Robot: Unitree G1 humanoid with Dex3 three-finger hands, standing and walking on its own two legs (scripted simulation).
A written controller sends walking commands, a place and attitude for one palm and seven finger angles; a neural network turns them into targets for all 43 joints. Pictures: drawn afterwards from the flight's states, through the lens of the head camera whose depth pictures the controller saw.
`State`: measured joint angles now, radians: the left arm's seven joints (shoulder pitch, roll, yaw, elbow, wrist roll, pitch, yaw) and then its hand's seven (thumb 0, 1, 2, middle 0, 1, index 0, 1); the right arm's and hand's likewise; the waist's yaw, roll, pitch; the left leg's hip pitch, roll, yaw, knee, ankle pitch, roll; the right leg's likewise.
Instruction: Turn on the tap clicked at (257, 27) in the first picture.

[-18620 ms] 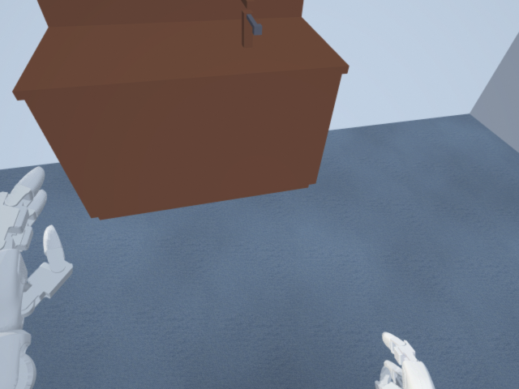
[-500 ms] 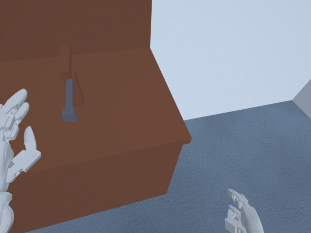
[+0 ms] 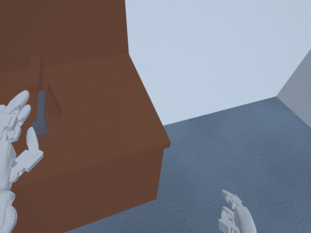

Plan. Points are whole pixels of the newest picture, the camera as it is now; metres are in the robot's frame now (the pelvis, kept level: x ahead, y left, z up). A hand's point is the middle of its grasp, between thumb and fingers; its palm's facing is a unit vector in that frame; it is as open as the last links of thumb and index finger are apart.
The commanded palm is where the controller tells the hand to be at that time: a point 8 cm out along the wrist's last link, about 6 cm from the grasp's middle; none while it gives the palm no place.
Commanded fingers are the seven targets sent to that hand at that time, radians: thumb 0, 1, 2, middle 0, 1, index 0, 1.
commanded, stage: come to a stop and stand still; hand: left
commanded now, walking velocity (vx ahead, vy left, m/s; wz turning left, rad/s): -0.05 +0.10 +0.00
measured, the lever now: (40, 127) +0.34 +0.32 +0.08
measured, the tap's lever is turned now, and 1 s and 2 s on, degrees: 0 0 0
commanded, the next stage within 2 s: look again from close up in 1.98 s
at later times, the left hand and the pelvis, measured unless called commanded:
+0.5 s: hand (43, 169) +0.20 +0.22 +0.15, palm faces +0.36 -0.85 -0.39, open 7.4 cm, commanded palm +0.15 +0.27 +0.17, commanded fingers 0.00 0.90 0.90 -0.20 -0.30 -0.20 -0.30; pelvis +0.00 -0.02 +0.00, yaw +2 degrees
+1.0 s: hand out of the picture +0.21 +0.31 +0.15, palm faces +0.36 -0.82 -0.45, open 7.4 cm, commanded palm +0.14 +0.32 +0.17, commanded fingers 0.00 0.90 0.90 -0.20 -0.30 -0.20 -0.30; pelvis -0.03 +0.05 -0.01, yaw -2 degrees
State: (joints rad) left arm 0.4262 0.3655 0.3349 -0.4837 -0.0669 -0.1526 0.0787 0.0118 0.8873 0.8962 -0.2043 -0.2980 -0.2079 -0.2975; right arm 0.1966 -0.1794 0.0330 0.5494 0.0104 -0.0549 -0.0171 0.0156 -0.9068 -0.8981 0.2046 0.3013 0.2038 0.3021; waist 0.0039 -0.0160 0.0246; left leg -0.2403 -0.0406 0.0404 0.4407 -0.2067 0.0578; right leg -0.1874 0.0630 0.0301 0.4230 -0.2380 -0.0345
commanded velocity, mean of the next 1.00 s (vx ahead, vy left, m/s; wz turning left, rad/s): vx -0.02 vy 0.04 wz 0.00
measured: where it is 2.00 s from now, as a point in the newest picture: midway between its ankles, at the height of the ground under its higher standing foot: outside the picture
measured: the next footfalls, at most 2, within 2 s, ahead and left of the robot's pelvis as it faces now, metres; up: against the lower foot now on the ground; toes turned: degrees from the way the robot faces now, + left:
none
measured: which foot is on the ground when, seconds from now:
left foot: down 0.00-1.00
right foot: down 0.00-1.00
